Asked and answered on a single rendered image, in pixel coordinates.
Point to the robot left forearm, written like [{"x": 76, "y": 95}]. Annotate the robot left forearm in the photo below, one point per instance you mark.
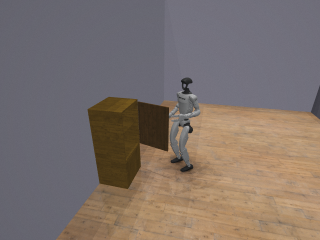
[{"x": 192, "y": 114}]

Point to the robot right forearm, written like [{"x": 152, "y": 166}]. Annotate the robot right forearm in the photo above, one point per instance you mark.
[{"x": 173, "y": 111}]

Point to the left robot upper arm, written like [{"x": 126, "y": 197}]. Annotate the left robot upper arm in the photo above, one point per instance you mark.
[{"x": 193, "y": 98}]

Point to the robot left hand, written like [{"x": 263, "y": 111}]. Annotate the robot left hand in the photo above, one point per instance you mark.
[{"x": 181, "y": 117}]

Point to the robot left foot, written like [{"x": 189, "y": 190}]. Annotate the robot left foot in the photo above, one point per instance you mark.
[{"x": 186, "y": 168}]

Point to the cupboard door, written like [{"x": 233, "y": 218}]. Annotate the cupboard door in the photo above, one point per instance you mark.
[{"x": 153, "y": 123}]

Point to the robot left shin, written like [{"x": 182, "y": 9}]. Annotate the robot left shin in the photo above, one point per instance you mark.
[{"x": 185, "y": 157}]

